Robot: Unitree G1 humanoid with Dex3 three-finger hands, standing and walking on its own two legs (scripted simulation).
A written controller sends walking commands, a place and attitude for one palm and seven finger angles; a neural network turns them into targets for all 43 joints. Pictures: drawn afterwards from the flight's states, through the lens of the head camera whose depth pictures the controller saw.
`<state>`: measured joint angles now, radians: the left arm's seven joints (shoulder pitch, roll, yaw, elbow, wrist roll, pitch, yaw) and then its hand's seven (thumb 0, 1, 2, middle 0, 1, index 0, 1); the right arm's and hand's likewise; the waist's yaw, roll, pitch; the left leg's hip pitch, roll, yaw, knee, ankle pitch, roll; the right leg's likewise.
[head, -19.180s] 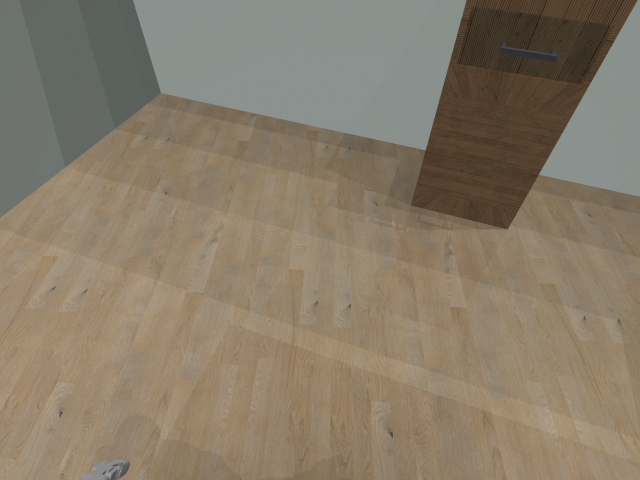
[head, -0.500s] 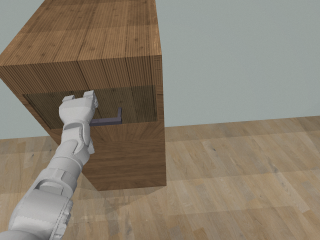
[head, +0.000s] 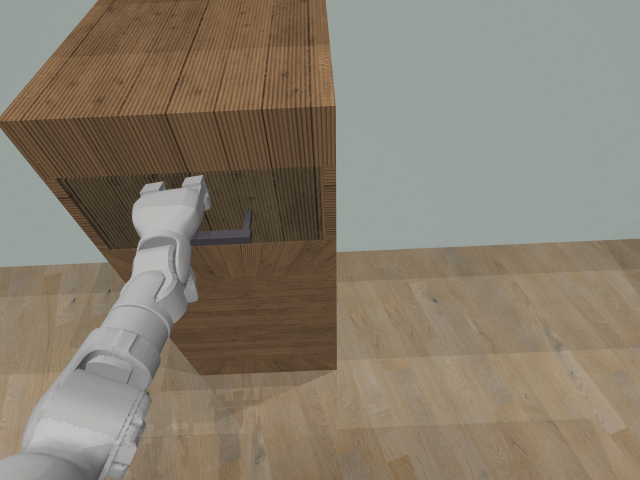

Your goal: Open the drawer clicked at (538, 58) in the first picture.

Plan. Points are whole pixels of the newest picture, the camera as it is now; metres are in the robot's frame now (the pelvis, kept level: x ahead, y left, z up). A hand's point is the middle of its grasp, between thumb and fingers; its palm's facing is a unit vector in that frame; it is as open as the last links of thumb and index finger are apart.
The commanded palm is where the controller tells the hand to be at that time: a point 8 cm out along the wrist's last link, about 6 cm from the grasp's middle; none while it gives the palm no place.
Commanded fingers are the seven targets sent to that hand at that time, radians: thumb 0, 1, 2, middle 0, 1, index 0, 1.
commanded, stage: lift the fingers back up to retry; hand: left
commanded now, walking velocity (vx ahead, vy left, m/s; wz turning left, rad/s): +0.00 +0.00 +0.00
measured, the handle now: (201, 228) +0.49 +0.20 +0.00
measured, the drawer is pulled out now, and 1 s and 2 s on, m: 0.00 0.00 0.00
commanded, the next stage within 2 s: re-aim the fingers above the handle in 0.46 s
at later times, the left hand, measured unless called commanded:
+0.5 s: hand (188, 245) +0.42 +0.19 +0.05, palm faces -0.06 -0.05 -1.00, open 13.8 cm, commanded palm +0.40 +0.19 +0.11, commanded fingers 0.00 -0.50 0.30 -0.30 -1.20 -0.30 -1.20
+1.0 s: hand (212, 239) +0.43 +0.16 +0.05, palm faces -0.06 -0.06 -1.00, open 13.8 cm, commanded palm +0.41 +0.18 +0.12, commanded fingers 0.00 -0.50 0.30 -0.30 -1.20 -0.30 -1.20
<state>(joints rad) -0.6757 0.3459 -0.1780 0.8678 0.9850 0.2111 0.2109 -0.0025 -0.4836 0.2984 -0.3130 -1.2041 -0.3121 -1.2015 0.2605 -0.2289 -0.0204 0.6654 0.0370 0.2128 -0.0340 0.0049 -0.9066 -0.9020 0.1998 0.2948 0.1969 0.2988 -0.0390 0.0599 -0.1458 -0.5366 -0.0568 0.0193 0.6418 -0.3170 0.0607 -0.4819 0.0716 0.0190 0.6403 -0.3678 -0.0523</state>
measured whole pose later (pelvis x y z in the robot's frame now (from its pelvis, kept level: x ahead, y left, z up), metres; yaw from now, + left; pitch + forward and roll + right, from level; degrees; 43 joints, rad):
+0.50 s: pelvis +0.00 +0.00 +0.00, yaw +1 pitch +11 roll +0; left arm -0.62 0.35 -0.21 0.78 0.98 0.15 0.20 0.00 -0.48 0.30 -0.32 -1.20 -0.31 -1.20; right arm 0.26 -0.24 -0.04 0.67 0.04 0.20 -0.04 0.01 -0.91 -0.90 0.20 0.29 0.20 0.30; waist -0.04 0.05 -0.14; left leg -0.52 -0.06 0.01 0.64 -0.32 0.06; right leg -0.46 0.07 0.01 0.63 -0.37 -0.05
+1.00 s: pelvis +0.00 +0.00 +0.00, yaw +1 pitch +12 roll +0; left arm -0.66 0.33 -0.24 0.78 0.99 0.04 0.20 0.00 -0.48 0.30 -0.32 -1.20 -0.32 -1.20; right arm 0.29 -0.25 -0.05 0.68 0.03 0.17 -0.05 0.01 -0.91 -0.90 0.20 0.29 0.20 0.30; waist -0.04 0.05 -0.13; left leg -0.54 -0.06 0.00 0.66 -0.32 0.06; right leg -0.48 0.07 0.00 0.64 -0.38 -0.05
